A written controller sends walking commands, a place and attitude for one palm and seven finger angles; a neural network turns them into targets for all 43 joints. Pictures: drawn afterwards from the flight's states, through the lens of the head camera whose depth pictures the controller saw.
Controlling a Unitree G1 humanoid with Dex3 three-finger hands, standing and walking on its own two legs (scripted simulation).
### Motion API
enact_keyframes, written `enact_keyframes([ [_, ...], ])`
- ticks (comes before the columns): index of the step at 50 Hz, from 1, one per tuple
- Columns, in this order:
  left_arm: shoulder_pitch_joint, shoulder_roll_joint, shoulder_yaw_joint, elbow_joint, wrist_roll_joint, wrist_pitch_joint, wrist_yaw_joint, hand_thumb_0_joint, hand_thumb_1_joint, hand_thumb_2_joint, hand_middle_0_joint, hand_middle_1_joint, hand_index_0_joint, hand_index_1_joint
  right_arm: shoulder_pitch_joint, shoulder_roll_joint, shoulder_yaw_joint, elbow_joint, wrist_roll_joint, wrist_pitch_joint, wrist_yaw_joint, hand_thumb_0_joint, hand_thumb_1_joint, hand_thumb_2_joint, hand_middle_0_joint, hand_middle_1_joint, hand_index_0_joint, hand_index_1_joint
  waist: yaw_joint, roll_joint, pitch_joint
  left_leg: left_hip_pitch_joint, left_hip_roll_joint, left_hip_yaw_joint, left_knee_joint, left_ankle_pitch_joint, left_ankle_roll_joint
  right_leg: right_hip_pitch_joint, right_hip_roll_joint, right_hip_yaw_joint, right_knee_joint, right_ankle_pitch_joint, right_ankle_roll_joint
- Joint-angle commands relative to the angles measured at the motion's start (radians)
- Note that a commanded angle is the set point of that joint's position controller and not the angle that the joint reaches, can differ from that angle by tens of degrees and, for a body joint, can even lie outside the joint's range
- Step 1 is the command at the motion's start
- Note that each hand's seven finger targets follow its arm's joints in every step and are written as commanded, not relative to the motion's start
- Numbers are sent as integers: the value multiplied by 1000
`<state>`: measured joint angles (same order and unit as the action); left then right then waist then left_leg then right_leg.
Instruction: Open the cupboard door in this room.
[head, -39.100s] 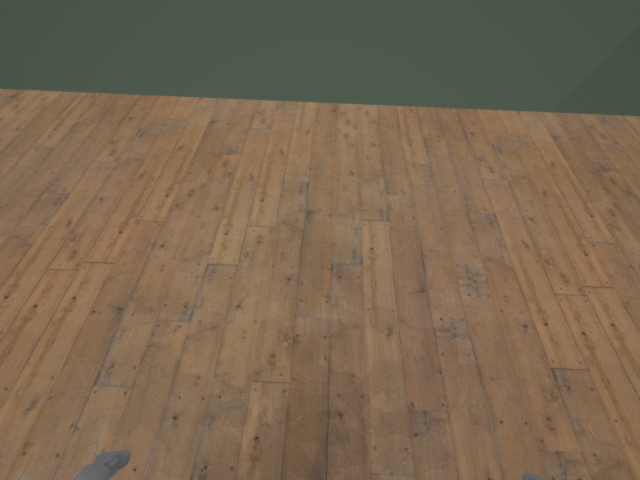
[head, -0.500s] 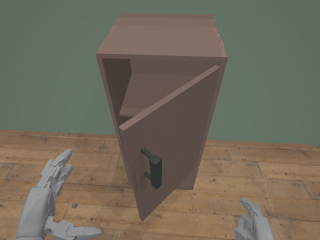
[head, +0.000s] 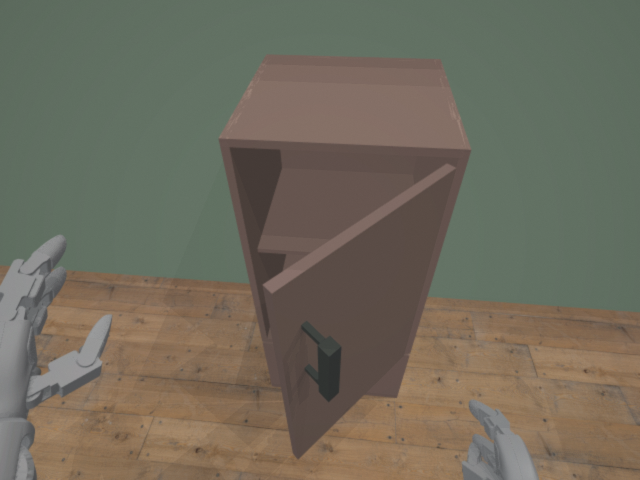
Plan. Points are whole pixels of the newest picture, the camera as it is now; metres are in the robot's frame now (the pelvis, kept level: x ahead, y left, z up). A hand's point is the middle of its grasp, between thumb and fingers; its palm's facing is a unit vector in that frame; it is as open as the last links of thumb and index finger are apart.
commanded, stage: draw the hand back to the body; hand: left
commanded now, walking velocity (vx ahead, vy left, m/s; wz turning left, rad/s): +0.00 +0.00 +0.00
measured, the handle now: (319, 361) +0.30 +0.04 -0.04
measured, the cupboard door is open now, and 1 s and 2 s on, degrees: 48 48 48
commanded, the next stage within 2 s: step back with the hand held close in 0.42 s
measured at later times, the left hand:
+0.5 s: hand (100, 357) +0.17 +0.22 +0.16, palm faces +0.44 -0.81 -0.39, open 7.4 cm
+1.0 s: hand (85, 369) +0.16 +0.24 +0.16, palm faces +0.33 -0.80 -0.50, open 7.4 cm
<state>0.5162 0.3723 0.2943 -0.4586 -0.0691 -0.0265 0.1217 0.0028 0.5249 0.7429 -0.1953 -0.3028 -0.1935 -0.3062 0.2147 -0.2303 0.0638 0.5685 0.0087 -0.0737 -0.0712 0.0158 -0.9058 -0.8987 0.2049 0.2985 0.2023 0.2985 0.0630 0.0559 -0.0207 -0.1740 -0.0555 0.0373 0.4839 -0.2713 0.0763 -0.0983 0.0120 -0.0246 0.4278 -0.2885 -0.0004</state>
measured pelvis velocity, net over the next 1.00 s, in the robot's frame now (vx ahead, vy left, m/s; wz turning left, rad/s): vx -0.05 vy -0.02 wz -0.03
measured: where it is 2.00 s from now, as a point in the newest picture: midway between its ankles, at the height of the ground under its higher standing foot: outside the picture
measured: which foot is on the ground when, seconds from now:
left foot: down 0.00-1.00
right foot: down 0.00-1.00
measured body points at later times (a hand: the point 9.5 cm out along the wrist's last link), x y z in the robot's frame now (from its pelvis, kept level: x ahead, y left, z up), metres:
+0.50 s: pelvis -0.01 -0.04 +0.01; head -0.04 -0.06 +0.45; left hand +0.14 +0.26 +0.19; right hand +0.18 -0.26 -0.08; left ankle +0.00 +0.06 -0.74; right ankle -0.03 -0.12 -0.74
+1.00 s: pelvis -0.05 -0.02 +0.00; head -0.03 -0.01 +0.45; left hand +0.14 +0.28 +0.19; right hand +0.12 -0.28 -0.07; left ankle +0.00 +0.06 -0.74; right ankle -0.03 -0.12 -0.74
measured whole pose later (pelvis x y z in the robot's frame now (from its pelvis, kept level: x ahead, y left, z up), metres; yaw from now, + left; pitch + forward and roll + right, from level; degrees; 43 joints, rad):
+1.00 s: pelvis -0.05 -0.02 +0.00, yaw -2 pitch +0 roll -1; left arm 0.57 0.45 0.40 -0.49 -0.07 -0.14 0.13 0.01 0.88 0.90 -0.21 -0.30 -0.21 -0.31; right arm 0.17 -0.24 -0.02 0.55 0.02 0.03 -0.09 0.02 -0.91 -0.90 0.20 0.30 0.20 0.30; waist -0.01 0.02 0.03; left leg -0.28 -0.01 0.06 0.46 -0.18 0.06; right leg -0.21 0.05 -0.01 0.41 -0.19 -0.02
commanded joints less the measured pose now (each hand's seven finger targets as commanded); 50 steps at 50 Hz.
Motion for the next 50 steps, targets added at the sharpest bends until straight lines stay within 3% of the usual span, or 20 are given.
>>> enact_keyframes([
  [1, -126, 191, 174, -211, -4, -85, 17, 0, 865, 885, -199, -300, -199, -300, -126, -118, -57, -134, -3, -56, -5, 0, -900, -900, 200, 300, 200, 300, 3, 65, -56, 95, 116, -122, -115, 344, -102, -19, -2, 2, -62, 208, -40],
  [2, -141, 200, 187, -205, -4, -87, 18, 0, 900, 900, -200, -300, -200, -300, -130, -120, -58, -128, -3, -55, -4, 0, -900, -900, 200, 300, 200, 300, 3, 58, -54, 95, 115, -119, -119, 330, -100, -16, -1, 3, -69, 204, -40],
  [6, -57, 107, 111, -92, -15, -77, -4, 0, 900, 900, -200, -300, -200, -300, -137, -124, -69, -122, -1, -40, 4, 0, -900, -900, 200, 300, 200, 300, -2, -24, 1, 93, 106, -87, -127, 289, -74, -22, -3, 6, -99, 214, -35],
  [9, -105, 134, 121, -130, -12, -89, -6, 0, 900, 900, -200, -300, -200, -300, -147, -127, -76, -124, -3, -33, 3, 0, -900, -900, 200, 300, 200, 300, -2, -25, -20, 94, 96, -81, -134, 229, -59, -10, -4, 14, -114, 195, -33],
  [12, -135, 183, 157, -178, -8, -103, 0, 0, 900, 900, -200, -300, -200, -300, -160, -121, -75, -120, -6, -42, -5, 0, -900, -900, 200, 300, 200, 300, 7, 1, -59, 105, 84, -71, -126, 227, -50, 16, -7, 26, -122, 214, -34],
  [15, -152, 216, 178, -200, -7, -107, 8, 0, 900, 900, -200, -300, -200, -300, -166, -117, -71, -112, -7, -54, -12, 0, -900, -900, 200, 300, 200, 300, 10, 35, -55, 107, 76, -67, -121, 213, -51, 20, -12, 33, -140, 210, -37],
  [18, -138, 184, 157, -181, -10, -110, 4, 0, 900, 900, -200, -300, -200, -300, -172, -108, -68, -102, -6, -65, -14, 0, -900, -900, 200, 300, 200, 300, 5, 59, -4, 113, 73, -58, -119, 204, -49, -15, -12, 39, -159, 200, -35],
  [24, -116, 153, 139, -104, -19, -115, -7, 0, 900, 900, -200, -300, -200, -300, -173, -109, -77, -93, -7, -62, -13, 0, -900, -900, 200, 300, 200, 300, 1, -39, 35, 118, 74, -48, -124, 166, -39, -40, -11, 48, -189, 150, -25],
  [25, -117, 149, 133, -101, -17, -118, -9, 0, 900, 900, -200, -300, -200, -300, -173, -111, -80, -91, -5, -62, -12, 0, -900, -900, 200, 300, 200, 300, 2, -22, 22, 121, 74, -45, -124, 169, -39, -29, -14, 48, -189, 152, -27],
  [26, -112, 161, 146, -100, -20, -121, -8, 0, 900, 900, -200, -300, -200, -300, -173, -110, -80, -90, -7, -63, -13, 0, -900, -900, 200, 300, 200, 300, 6, -35, 9, 125, 72, -44, -122, 175, -36, -24, -16, 55, -189, 164, -23],
  [27, -193, 176, 143, -158, -17, -129, -7, 0, 900, 900, -200, -300, -200, -300, -182, -111, -81, -89, -6, -66, -13, 0, -900, -900, 200, 300, 200, 300, 0, -2, -19, 140, 70, -42, -116, 186, -35, -19, -19, 61, -188, 181, -23],
  [28, -240, 296, 274, -178, 1, -166, 7, 0, 900, 900, -200, -300, -200, -300, -164, -133, -84, -121, 5, -47, -13, 0, -900, -900, 200, 300, 200, 300, -38, -35, 57, 90, 82, -73, -65, 136, -16, -150, -65, 161, -236, 211, 5],
  [29, -140, 224, 226, -104, 3, -170, 1, 0, 900, 900, -200, -300, -200, -300, -160, -122, -89, -98, -5, -31, -12, 0, -900, -900, 200, 300, 200, 300, -39, -73, 26, 93, 78, -75, -35, 142, -14, -150, -87, 161, -234, 242, 14],
  [31, -94, 197, 198, -99, 8, -168, -3, 0, 900, 900, -200, -300, -200, -300, -161, -121, -94, -107, -5, -12, -7, 0, -900, -900, 200, 300, 200, 300, -43, -78, 1, 95, 79, -66, -23, 186, -19, -143, -98, 147, -205, 343, 22],
  [35, -36, 188, 185, -143, 11, -171, 3, 0, 900, 900, -200, -300, -200, -300, -155, -127, -105, -125, -3, 14, -9, 0, -900, -900, 200, 300, 200, 300, -47, -26, -105, 105, 98, -47, -31, 301, -22, -85, -97, 102, -129, 479, 42],
  [40, 4, 244, 239, -196, 6, -168, 19, 0, 900, 900, -200, -300, -200, -300, -159, -122, -115, -153, 5, 41, -18, 0, -900, -900, 200, 300, 200, 300, -48, -60, -159, 85, 110, -49, -28, 376, -24, -62, -87, 95, -77, 531, 38],
  [44, 45, 253, 260, -215, 1, -172, 29, 0, 900, 900, -200, -300, -200, -300, -155, -115, -118, -168, 9, 51, -22, 0, -900, -900, 200, 300, 200, 300, -49, -53, -152, 32, 122, -67, -37, 373, -26, -60, -76, 103, -50, 485, 21],
  [46, 50, 249, 254, -230, 2, -174, 31, 0, 900, 900, -200, -300, -200, -300, -154, -121, -120, -173, 9, 51, -24, 0, -900, -900, 200, 300, 200, 300, -50, -9, -142, 3, 129, -82, -56, 354, -26, -59, -66, 101, -37, 428, 10],
  [49, 65, 244, 252, -235, 6, -181, 34, 0, 900, 900, -200, -300, -200, -300, -147, -129, -121, -179, 7, 47, -22, 0, -900, -900, 200, 300, 200, 300, -50, 11, -115, -74, 147, -111, -94, 253, -19, -54, -45, 96, -24, 310, 4],
  [50, 71, 243, 255, -239, 8, -184, 35, 0, 900, 900, -200, -300, -200, -300, -151, -135, -121, -180, 5, 44, -22, 0, -900, -900, 200, 300, 200, 300, -48, 43, -112, -105, 153, -123, -115, 211, -14, -36, -39, 90, -14, 284, 3],
])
